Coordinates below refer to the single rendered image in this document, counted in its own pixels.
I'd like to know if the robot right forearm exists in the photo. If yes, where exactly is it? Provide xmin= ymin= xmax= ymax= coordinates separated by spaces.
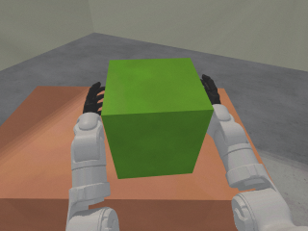
xmin=206 ymin=104 xmax=294 ymax=222

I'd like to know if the robot left forearm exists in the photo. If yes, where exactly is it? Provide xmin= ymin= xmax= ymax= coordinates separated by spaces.
xmin=65 ymin=112 xmax=111 ymax=231

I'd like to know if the robot left hand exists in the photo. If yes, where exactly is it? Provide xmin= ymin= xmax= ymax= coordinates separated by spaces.
xmin=83 ymin=82 xmax=106 ymax=116

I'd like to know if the pedestal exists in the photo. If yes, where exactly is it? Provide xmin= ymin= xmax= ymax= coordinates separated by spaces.
xmin=0 ymin=86 xmax=274 ymax=231

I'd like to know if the robot right hand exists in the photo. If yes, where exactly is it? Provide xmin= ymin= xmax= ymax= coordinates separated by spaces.
xmin=200 ymin=74 xmax=221 ymax=105

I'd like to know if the robot left upper arm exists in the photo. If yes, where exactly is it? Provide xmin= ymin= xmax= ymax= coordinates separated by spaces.
xmin=66 ymin=206 xmax=120 ymax=231

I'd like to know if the robot right upper arm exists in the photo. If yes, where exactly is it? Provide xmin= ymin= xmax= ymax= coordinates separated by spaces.
xmin=231 ymin=188 xmax=308 ymax=231

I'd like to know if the carton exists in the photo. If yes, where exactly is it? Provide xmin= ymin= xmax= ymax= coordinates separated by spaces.
xmin=101 ymin=58 xmax=214 ymax=179

